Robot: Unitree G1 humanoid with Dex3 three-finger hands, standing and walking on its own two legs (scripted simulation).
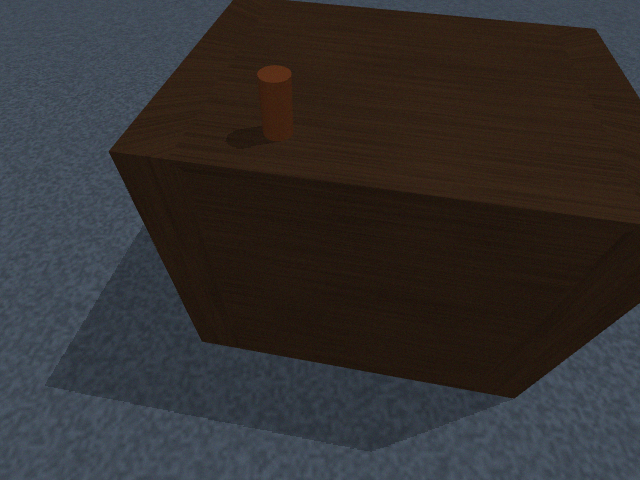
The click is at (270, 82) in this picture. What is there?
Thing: squat round
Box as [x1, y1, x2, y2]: [257, 65, 292, 140]
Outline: 271,65 263,67 257,72 263,133 269,139 283,140 288,138 292,134 291,74 290,71 283,66
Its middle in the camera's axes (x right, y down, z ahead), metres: -0.07 -0.23 +0.70
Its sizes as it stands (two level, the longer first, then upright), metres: 0.058 0.058 0.117
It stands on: a support 0.80 m high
